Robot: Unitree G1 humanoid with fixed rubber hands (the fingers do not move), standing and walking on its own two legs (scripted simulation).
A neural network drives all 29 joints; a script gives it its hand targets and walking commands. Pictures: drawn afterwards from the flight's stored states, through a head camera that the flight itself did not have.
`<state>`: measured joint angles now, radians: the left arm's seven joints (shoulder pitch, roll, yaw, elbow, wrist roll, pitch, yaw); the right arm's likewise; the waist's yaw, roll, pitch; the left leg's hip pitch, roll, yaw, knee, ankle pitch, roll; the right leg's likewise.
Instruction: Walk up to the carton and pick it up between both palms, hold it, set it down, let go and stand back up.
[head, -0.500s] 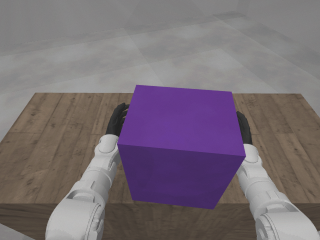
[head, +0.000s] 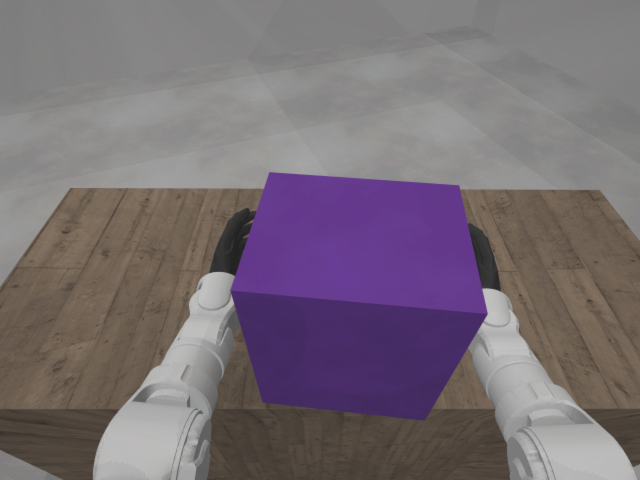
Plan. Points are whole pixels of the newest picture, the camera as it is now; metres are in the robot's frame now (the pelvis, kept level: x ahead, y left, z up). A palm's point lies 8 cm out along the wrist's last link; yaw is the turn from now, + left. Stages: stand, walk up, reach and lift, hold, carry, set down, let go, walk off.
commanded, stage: reach and lift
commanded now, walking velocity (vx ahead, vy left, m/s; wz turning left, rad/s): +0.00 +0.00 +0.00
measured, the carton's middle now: (351, 304) +0.36 -0.03 +0.01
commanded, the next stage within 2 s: none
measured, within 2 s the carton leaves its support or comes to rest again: leaves its support in 0.22 s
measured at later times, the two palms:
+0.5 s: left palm (221, 263) +0.38 +0.14 +0.10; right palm (487, 279) +0.35 -0.20 +0.08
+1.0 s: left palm (199, 225) +0.38 +0.16 +0.16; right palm (484, 237) +0.37 -0.18 +0.14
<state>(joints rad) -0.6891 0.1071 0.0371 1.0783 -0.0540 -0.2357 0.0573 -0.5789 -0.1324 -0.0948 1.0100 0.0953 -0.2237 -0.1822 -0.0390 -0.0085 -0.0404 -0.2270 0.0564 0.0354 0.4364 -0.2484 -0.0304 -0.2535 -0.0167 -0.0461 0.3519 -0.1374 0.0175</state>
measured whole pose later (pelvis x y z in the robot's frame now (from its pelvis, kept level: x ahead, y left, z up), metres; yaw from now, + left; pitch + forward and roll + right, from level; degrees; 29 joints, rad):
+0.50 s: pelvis -0.01 -0.01 +0.00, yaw +0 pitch +4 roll -1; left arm -0.64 0.11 0.07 0.96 -0.01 -0.11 0.03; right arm -0.54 -0.11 -0.10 0.91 0.05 -0.11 -0.20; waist -0.04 -0.02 -0.13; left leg -0.23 0.05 0.03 0.34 -0.18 -0.03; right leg -0.26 -0.02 -0.05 0.26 -0.08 0.01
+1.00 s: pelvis -0.01 +0.00 +0.01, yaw +0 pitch +3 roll -1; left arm -0.62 0.11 0.12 0.47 0.06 0.29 0.02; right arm -0.58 -0.12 -0.10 0.63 0.17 0.14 -0.20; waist -0.04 -0.05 -0.10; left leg -0.20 0.05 0.03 0.34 -0.19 -0.03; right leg -0.22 -0.02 -0.05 0.25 -0.08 0.01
